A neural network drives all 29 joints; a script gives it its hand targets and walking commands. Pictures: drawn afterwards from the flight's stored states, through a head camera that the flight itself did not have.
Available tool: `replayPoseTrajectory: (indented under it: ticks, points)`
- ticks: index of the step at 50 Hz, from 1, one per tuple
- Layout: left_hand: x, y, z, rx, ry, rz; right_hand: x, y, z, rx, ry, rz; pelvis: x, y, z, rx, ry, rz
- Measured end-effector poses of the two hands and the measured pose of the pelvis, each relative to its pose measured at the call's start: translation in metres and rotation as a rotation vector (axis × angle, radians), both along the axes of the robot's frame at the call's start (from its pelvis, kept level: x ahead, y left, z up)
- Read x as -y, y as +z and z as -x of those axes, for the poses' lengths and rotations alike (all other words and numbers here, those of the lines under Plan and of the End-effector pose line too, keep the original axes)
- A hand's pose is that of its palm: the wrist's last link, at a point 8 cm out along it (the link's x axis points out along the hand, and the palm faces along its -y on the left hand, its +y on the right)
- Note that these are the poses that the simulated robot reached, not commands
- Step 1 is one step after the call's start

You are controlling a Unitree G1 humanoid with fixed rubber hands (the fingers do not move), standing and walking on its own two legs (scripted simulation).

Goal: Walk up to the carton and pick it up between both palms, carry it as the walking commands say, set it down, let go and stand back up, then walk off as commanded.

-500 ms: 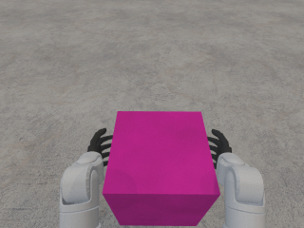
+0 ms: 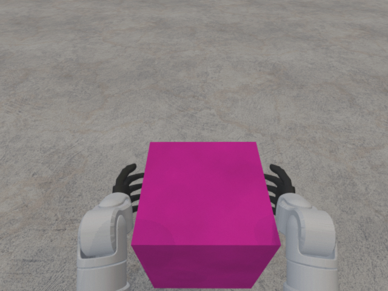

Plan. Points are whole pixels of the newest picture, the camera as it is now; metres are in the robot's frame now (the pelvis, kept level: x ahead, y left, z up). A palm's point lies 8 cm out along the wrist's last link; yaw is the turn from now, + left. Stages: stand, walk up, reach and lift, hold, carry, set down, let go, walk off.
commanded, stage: carry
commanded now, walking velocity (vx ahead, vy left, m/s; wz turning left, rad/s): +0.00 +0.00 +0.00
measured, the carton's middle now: (202, 218) +0.27 +0.00 +0.03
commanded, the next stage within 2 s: none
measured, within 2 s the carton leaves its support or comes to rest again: neither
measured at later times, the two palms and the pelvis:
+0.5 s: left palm (120, 209) +0.25 +0.15 +0.09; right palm (283, 209) +0.26 -0.15 +0.09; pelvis -0.01 +0.00 +0.00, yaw +0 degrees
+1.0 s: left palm (124, 214) +0.25 +0.15 +0.08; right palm (285, 214) +0.25 -0.15 +0.08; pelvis -0.02 +0.00 +0.00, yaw +0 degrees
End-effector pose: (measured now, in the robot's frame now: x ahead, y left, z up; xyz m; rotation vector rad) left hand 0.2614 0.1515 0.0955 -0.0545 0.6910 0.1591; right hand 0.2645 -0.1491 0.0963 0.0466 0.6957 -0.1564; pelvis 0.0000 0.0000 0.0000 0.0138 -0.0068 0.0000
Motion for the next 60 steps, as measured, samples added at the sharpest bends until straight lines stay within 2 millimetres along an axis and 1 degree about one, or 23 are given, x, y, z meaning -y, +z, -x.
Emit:
replayPoseTrajectory:
  ticks: [11, 26, 60]
  points:
    - [-0.002, -0.002, 0.006, -0.002, 0.001, 0.002, -0.002, -0.002, 0.006, -0.002, -0.001, -0.002, -0.002, 0.000, 0.008, 0.001, 0.003, 0.003]
    - [-0.002, -0.008, 0.011, -0.004, 0.004, 0.001, -0.002, -0.008, 0.009, -0.003, 0.002, -0.001, -0.001, -0.001, 0.015, 0.001, 0.005, 0.004]
    - [0.006, -0.026, 0.014, 0.007, -0.009, -0.012, 0.006, -0.025, 0.013, 0.009, 0.008, 0.009, 0.006, -0.003, 0.022, -0.004, 0.004, 0.003]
